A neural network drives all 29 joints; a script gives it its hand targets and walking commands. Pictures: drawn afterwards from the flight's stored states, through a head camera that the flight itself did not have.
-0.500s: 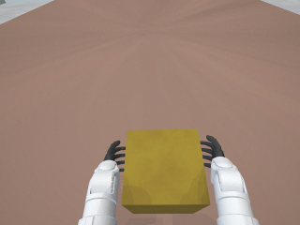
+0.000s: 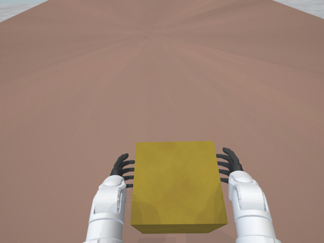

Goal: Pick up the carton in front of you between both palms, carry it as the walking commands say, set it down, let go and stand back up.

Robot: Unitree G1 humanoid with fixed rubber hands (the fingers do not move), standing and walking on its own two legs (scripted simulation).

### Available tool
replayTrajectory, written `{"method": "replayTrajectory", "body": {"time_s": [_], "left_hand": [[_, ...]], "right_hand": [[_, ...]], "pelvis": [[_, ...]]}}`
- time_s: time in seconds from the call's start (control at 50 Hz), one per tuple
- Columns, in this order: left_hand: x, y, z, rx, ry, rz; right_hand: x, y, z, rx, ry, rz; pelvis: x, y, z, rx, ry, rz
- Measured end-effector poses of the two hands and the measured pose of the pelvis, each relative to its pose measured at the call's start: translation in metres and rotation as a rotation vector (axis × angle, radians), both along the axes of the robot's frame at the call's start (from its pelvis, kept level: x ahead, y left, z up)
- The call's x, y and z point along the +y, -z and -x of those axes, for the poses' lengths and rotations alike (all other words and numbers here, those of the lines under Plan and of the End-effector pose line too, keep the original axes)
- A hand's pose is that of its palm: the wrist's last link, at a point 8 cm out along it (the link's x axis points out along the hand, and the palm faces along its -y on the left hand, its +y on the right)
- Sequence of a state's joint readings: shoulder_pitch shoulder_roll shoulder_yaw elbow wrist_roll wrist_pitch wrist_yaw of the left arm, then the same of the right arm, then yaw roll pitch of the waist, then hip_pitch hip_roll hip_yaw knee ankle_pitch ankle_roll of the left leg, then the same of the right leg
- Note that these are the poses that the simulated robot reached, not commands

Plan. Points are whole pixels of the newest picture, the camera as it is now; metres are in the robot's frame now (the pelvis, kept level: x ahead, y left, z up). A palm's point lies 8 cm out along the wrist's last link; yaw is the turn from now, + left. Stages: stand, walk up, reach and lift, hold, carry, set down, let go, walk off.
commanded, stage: hold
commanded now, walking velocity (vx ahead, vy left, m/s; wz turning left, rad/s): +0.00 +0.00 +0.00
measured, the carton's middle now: (175, 191) +0.32 +0.00 -0.06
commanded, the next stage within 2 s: set down in 0.56 s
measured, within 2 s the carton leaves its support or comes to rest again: neither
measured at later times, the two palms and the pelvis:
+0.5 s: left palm (117, 172) +0.31 +0.15 +0.04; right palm (234, 176) +0.29 -0.14 +0.06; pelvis +0.01 +0.03 +0.00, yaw -5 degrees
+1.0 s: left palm (123, 177) +0.35 +0.16 -0.04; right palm (221, 177) +0.34 -0.13 -0.02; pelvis -0.01 +0.03 -0.02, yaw -5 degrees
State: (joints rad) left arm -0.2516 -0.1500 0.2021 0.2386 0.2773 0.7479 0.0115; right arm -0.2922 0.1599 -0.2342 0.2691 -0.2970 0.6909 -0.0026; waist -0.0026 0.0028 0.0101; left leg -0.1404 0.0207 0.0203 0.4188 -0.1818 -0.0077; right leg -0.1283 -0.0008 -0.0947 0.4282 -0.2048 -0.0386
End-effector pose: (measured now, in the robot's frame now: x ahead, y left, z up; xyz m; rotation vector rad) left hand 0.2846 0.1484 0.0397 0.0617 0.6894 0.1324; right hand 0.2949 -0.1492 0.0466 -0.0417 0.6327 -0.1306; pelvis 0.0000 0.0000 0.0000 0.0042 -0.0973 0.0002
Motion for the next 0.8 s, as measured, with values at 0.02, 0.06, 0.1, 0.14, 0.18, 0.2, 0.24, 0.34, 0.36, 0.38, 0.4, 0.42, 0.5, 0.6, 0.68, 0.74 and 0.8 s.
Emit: {"method": "replayTrajectory", "body": {"time_s": [0.02, 0.06, 0.1, 0.14, 0.18, 0.2, 0.24, 0.34, 0.36, 0.38, 0.4, 0.42, 0.5, 0.6, 0.68, 0.74, 0.8], "left_hand": [[-0.002, -0.001, -0.001, -0.001, 0.01, -0.001], [-0.004, -0.002, -0.004, -0.002, 0.029, 0.0], [-0.007, -0.004, -0.007, -0.004, 0.044, 0.004], [-0.009, -0.005, -0.01, -0.006, 0.056, 0.006], [-0.01, -0.006, -0.012, -0.008, 0.066, 0.008], [-0.01, -0.006, -0.013, -0.008, 0.069, 0.009], [-0.009, -0.007, -0.015, -0.009, 0.073, 0.01], [-0.004, -0.007, -0.019, -0.007, 0.074, 0.012], [-0.002, -0.007, -0.019, -0.006, 0.074, 0.013], [-0.001, -0.006, -0.02, -0.005, 0.073, 0.013], [0.0, -0.006, -0.02, -0.004, 0.073, 0.014], [0.001, -0.006, -0.021, -0.003, 0.073, 0.014], [0.004, -0.005, -0.024, 0.0, 0.074, 0.015], [0.005, -0.004, -0.028, 0.001, 0.079, 0.016], [0.004, -0.003, -0.032, 0.004, 0.077, 0.019], [0.003, 0.002, -0.038, 0.012, 0.067, 0.025], [0.002, 0.011, -0.045, 0.024, 0.052, 0.028]], "right_hand": [[-0.002, -0.001, 0.002, -0.001, 0.011, -0.003], [-0.005, -0.002, 0.006, -0.002, 0.032, -0.009], [-0.007, -0.004, 0.009, -0.003, 0.051, -0.011], [-0.009, -0.005, 0.011, -0.005, 0.068, -0.014], [-0.01, -0.007, 0.013, -0.007, 0.081, -0.016], [-0.009, -0.008, 0.013, -0.008, 0.086, -0.016], [-0.008, -0.009, 0.014, -0.009, 0.093, -0.017], [-0.003, -0.01, 0.012, -0.006, 0.099, -0.015], [-0.002, -0.01, 0.011, -0.005, 0.099, -0.014], [0.0, -0.01, 0.01, -0.004, 0.099, -0.013], [0.001, -0.01, 0.01, -0.003, 0.099, -0.012], [0.002, -0.01, 0.009, -0.003, 0.099, -0.011], [0.005, -0.009, 0.006, 0.0, 0.1, -0.007], [0.006, -0.008, 0.003, 0.002, 0.104, -0.004], [0.006, -0.008, -0.001, 0.004, 0.112, -0.007], [0.006, -0.004, -0.008, 0.01, 0.123, -0.012], [0.007, 0.002, -0.017, 0.019, 0.14, -0.015]], "pelvis": [[0.001, 0.0, 0.0, -0.009, 0.007, 0.001], [0.004, 0.0, 0.001, -0.025, 0.027, 0.003], [0.006, 0.0, 0.002, -0.038, 0.04, 0.005], [0.009, 0.001, 0.002, -0.046, 0.051, 0.006], [0.012, 0.001, 0.002, -0.051, 0.06, 0.007], [0.013, 0.001, 0.001, -0.053, 0.064, 0.007], [0.016, 0.001, 0.001, -0.056, 0.07, 0.008], [0.023, 0.001, -0.001, -0.057, 0.08, 0.008], [0.024, 0.001, -0.001, -0.057, 0.081, 0.008], [0.025, 0.0, -0.002, -0.056, 0.082, 0.008], [0.026, 0.0, -0.003, -0.055, 0.083, 0.009], [0.027, 0.0, -0.003, -0.054, 0.084, 0.009], [0.031, 0.0, -0.006, -0.047, 0.087, 0.009], [0.033, -0.001, -0.01, -0.039, 0.09, 0.009], [0.033, -0.001, -0.011, -0.034, 0.093, 0.009], [0.033, 0.001, -0.011, -0.027, 0.095, 0.008], [0.032, 0.003, -0.009, -0.01, 0.095, 0.006]]}}
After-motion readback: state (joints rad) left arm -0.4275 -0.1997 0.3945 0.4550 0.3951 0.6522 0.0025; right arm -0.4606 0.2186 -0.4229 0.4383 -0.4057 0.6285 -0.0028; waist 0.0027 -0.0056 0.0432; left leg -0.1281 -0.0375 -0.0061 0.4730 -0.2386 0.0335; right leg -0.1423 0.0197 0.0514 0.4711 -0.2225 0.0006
